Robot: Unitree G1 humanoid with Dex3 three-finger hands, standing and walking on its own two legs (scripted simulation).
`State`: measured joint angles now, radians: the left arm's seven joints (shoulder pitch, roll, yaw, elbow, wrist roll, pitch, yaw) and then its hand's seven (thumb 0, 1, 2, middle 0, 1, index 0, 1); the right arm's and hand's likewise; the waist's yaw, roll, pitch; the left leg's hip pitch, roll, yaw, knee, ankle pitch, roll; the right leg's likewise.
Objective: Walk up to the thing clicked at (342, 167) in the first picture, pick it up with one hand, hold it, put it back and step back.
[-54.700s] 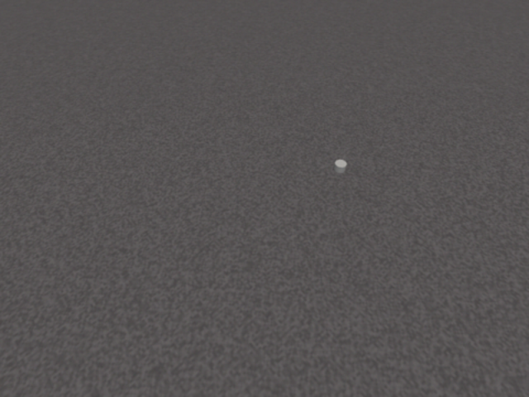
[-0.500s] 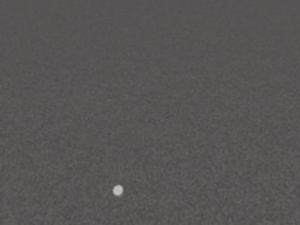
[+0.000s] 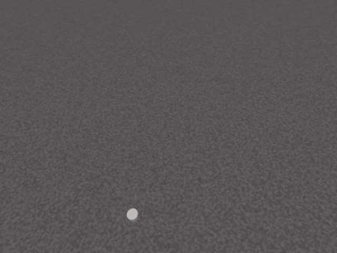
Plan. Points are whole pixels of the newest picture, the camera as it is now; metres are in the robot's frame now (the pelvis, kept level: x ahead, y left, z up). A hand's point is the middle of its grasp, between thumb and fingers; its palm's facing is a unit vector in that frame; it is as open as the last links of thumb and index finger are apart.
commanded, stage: stand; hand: left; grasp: from above
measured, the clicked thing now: (132, 215) +0.47 +0.25 -0.76
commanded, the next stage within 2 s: step back in 0.18 s
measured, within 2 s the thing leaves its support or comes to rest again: neither
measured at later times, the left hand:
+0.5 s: hand out of the picture +0.07 +0.30 -0.18, palm faces +0.00 -0.92 -0.38, open 7.4 cm
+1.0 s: hand out of the picture -0.06 +0.27 -0.16, palm faces -0.07 -0.91 -0.40, open 7.4 cm
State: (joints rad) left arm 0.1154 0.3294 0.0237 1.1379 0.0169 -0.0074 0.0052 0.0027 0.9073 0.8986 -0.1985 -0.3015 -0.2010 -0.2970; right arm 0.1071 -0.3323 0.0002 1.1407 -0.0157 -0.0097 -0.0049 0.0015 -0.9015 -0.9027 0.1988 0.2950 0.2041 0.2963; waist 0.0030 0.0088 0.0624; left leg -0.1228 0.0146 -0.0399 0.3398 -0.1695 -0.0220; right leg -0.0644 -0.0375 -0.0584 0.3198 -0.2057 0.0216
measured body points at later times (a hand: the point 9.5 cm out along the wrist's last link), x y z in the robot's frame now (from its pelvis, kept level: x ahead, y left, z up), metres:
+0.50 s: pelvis -0.05 +0.03 -0.03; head +0.00 +0.04 +0.41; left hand +0.07 +0.34 -0.16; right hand +0.03 -0.30 -0.15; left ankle -0.03 +0.13 -0.75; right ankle -0.02 -0.13 -0.75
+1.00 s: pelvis -0.16 +0.01 -0.02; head -0.11 -0.01 +0.42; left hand -0.06 +0.32 -0.14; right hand -0.08 -0.30 -0.15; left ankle -0.10 +0.14 -0.70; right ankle -0.17 -0.10 -0.75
